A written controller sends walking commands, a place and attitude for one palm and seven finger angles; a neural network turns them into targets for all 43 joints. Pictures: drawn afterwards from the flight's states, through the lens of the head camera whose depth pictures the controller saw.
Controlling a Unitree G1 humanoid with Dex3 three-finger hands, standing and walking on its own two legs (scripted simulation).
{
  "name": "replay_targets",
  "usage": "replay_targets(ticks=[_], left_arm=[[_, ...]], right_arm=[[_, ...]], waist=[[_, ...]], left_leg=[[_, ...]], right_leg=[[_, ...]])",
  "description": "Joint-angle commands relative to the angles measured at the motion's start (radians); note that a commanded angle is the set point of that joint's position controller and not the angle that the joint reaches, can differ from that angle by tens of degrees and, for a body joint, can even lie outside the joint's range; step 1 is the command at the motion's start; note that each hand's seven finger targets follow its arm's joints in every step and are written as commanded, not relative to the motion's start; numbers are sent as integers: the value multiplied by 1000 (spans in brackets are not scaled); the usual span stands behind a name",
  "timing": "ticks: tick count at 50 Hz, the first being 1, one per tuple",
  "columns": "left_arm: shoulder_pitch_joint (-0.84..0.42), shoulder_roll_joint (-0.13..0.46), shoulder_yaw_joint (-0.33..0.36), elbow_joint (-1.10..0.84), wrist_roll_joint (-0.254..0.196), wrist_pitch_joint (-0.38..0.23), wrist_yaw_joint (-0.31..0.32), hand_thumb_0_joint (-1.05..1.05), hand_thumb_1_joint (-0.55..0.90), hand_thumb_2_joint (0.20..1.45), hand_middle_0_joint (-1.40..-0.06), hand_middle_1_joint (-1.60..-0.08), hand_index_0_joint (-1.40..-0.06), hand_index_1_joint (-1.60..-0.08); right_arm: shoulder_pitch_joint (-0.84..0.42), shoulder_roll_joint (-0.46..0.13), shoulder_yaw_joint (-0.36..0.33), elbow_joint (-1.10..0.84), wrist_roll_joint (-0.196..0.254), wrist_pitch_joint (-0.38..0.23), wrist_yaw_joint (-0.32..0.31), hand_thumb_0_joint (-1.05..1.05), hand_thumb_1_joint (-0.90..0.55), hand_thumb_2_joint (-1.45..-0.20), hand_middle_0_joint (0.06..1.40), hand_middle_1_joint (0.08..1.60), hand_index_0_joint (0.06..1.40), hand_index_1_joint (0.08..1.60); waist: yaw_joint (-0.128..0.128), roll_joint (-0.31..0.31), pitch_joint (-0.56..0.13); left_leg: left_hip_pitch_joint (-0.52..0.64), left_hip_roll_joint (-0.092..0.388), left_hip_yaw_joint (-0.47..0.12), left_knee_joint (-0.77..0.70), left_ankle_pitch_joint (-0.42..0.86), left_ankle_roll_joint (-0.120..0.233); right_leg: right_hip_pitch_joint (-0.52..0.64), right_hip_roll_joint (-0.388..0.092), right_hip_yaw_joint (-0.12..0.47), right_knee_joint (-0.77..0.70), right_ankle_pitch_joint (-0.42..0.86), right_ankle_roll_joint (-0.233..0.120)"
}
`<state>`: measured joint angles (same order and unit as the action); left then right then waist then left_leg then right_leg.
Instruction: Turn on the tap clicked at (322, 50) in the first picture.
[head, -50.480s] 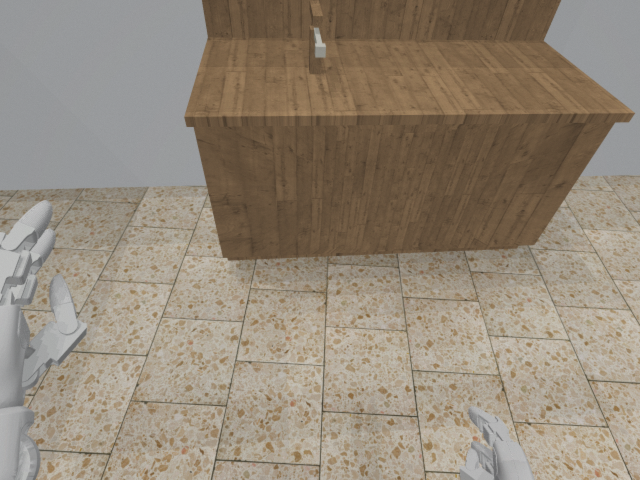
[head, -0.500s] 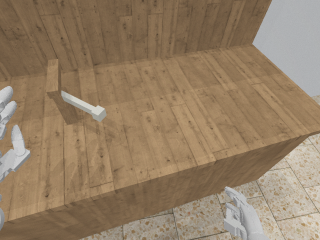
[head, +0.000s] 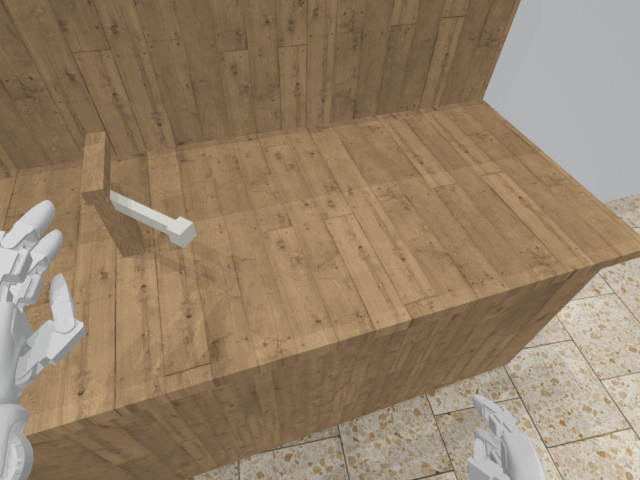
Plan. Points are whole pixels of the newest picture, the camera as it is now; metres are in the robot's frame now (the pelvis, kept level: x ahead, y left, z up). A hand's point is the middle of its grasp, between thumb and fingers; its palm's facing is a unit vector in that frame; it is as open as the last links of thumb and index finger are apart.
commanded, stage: come to a stop and stand still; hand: left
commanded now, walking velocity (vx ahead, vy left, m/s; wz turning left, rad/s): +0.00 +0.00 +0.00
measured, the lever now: (181, 232) +0.41 +0.23 +0.06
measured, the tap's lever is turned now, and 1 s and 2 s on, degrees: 44 44 44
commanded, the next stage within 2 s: look again from close up in 1.42 s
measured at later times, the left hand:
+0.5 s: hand (79, 278) +0.27 +0.27 +0.14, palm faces +0.30 -0.86 -0.41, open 7.4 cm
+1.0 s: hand (77, 276) +0.26 +0.26 +0.16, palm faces +0.33 -0.88 -0.34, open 7.4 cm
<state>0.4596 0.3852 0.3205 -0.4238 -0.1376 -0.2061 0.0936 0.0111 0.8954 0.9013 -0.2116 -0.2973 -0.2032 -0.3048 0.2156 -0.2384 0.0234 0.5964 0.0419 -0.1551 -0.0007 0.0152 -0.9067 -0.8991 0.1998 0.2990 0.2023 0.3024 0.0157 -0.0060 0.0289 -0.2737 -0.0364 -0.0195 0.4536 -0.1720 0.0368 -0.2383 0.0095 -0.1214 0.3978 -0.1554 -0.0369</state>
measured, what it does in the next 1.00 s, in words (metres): stands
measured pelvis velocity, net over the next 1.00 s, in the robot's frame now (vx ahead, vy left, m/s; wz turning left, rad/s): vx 0.04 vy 0.03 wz -0.04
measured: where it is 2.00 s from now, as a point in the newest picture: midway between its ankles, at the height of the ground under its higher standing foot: outside the picture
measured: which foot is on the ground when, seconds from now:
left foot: down 0.00-1.00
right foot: down 0.00-1.00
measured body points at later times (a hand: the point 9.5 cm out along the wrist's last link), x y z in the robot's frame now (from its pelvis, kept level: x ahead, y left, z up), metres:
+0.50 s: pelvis +0.02 +0.03 +0.00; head +0.06 +0.06 +0.45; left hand +0.25 +0.32 +0.17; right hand +0.16 -0.19 -0.08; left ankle +0.04 +0.09 -0.74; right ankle +0.04 -0.10 -0.74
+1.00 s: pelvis +0.04 +0.03 +0.00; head +0.06 +0.06 +0.45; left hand +0.24 +0.31 +0.18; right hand +0.22 -0.19 -0.06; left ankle +0.04 +0.09 -0.74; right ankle +0.04 -0.10 -0.74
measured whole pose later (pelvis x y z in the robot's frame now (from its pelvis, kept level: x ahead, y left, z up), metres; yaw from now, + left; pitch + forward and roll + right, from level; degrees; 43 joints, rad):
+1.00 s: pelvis +0.04 +0.03 +0.00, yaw -2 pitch +0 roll -2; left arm 0.42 0.36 0.35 -0.51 -0.04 -0.23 0.09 0.01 0.89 0.90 -0.21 -0.30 -0.21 -0.31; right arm 0.18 -0.18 0.04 0.55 0.01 -0.11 -0.02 0.01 -0.91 -0.90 0.20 0.30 0.20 0.30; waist 0.04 -0.04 0.06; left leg -0.22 -0.04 0.04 0.48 -0.25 0.07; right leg -0.19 0.00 -0.07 0.40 -0.20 0.00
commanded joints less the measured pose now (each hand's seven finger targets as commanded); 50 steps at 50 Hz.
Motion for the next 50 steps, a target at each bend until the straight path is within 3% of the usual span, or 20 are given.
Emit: replay_targets(ticks=[1,3,4,5,6,7,9,11,15,16,18,21,22,24,28,31,32,37,41,50], left_arm=[[-103,228,152,-260,4,-62,23,0,900,900,-200,-300,-200,-300],[-100,205,137,-264,3,-65,20,0,900,900,-200,-300,-200,-300],[-1092,952,670,-514,210,-166,23,0,900,900,-200,-300,-200,-300],[-567,331,271,-2,113,-130,-17,0,900,900,-200,-300,-200,-300],[-348,256,243,-106,63,-108,-9,0,900,900,-200,-300,-200,-300],[-354,185,156,-8,75,-106,-16,0,900,900,-200,-300,-200,-300],[-252,132,85,-73,60,-125,-27,0,900,900,-200,-300,-200,-300],[-132,49,17,-89,62,-117,-26,0,900,900,-200,-300,-200,-300],[-130,171,130,-119,92,-114,-5,0,900,900,-200,-300,-200,-300],[-136,234,201,-135,93,-111,7,0,900,900,-200,-300,-200,-300],[-180,226,215,-162,92,-123,5,0,900,900,-200,-300,-200,-300],[-254,266,243,-265,97,-141,6,0,900,900,-200,-300,-200,-300],[-247,222,207,-267,96,-148,1,0,900,900,-200,-300,-200,-300],[-227,205,177,-325,97,-155,-2,0,900,900,-200,-300,-200,-300],[-107,159,143,-350,100,-148,-3,0,900,900,-200,-300,-200,-300],[-12,157,178,-280,102,-122,3,0,900,900,-200,-300,-200,-300],[5,122,152,-235,94,-114,-5,0,900,900,-200,-300,-200,-300],[-35,145,178,-225,83,-101,-8,0,900,900,-200,-300,-200,-300],[-106,176,174,-338,91,-96,0,0,900,900,-200,-300,-200,-300],[-126,135,128,-265,87,-78,14,0,900,900,-200,-300,-200,-300]], right_arm=[[-137,-118,-43,-169,5,-66,-16,0,-900,-900,200,300,200,300],[-126,-116,-41,-168,-1,-66,-19,0,-900,-900,200,300,200,300],[37,-111,-43,-119,-47,-93,-26,0,-900,-900,200,300,200,300],[-41,-5,-2,-93,-34,-84,-33,0,-900,-900,200,300,200,300],[-101,-62,-41,-144,-13,-73,-21,0,-900,-900,200,300,200,300],[-39,-85,-47,-136,-20,-79,-17,0,-900,-900,200,300,200,300],[-39,-90,-44,-141,-17,-83,-3,0,-900,-900,200,300,200,300],[-77,-78,-39,-148,-6,-85,13,0,-900,-900,200,300,200,300],[-77,-86,-37,-174,-14,-71,-4,0,-900,-900,200,300,200,300],[-103,-86,-35,-173,-9,-64,-8,0,-900,-900,200,300,200,300],[-91,-77,-32,-191,-16,-60,-22,0,-900,-900,200,300,200,300],[-115,-72,-26,-194,-22,-69,-28,0,-900,-900,200,300,200,300],[-101,-72,-28,-190,-29,-73,-30,0,-900,-900,200,300,200,300],[-83,-71,-31,-188,-35,-89,-21,0,-900,-900,200,300,200,300],[-49,-82,-47,-163,-40,-94,-1,0,-900,-900,200,300,200,300],[-56,-77,-54,-152,-32,-70,6,0,-900,-900,200,300,200,300],[-37,-82,-56,-148,-38,-53,6,0,-900,-900,200,300,200,300],[-57,-83,-54,-169,-32,-11,-11,0,-900,-900,200,300,200,300],[-97,-73,-47,-194,-25,-13,-21,0,-900,-900,200,300,200,300],[-85,-82,-48,-193,-29,-6,-36,0,-900,-900,200,300,200,300]], waist=[[2,50,-127],[1,70,-140],[12,-44,26],[1,-44,-167],[42,114,-142],[22,134,-157],[32,158,-122],[35,110,-102],[37,-79,-40],[38,-71,-37],[28,-51,-60],[25,104,-93],[21,138,-110],[19,175,-163],[10,140,-247],[7,104,-234],[1,75,-210],[-6,54,-176],[0,122,-190],[2,90,-140]], left_leg=[[49,94,-156,-73,-24,-17],[41,96,-155,-76,-14,-16],[-83,112,-21,35,-68,1],[43,47,-27,43,-56,5],[105,55,-22,-2,-48,-10],[60,58,6,8,-133,-26],[51,50,-3,-23,-197,-17],[64,73,-15,-70,-193,-9],[-80,107,-67,-163,-288,-8],[-68,114,-67,-171,-270,-8],[-101,129,-100,-197,-263,0],[-81,148,-110,-202,-196,4],[-74,149,-112,-193,-159,4],[13,135,-85,-124,34,-12],[190,145,-69,-19,524,-67],[221,158,-62,0,638,-89],[200,159,-66,-9,622,-89],[155,153,-64,-26,560,-92],[180,153,-53,-36,514,-87],[46,131,-65,-90,104,-54]], right_leg=[[31,-148,192,-111,-72,9],[48,-143,184,-105,-50,10],[-106,-122,235,-179,-122,99],[-81,-177,229,-139,-232,5],[-39,-124,259,-118,-159,-20],[1,-141,278,-122,-194,-29],[-16,-142,285,-143,-278,0],[-18,-106,239,-117,-264,10],[44,-59,180,-84,-264,28],[42,-48,164,-71,-234,31],[103,-46,146,-19,-161,32],[145,-46,132,44,-49,29],[157,-50,122,52,-20,26],[158,-62,126,49,66,14],[115,-54,97,62,166,11],[82,-49,80,53,144,15],[76,-46,73,45,124,16],[97,-54,77,29,175,12],[103,-60,97,32,174,10],[151,-86,155,-29,137,4]])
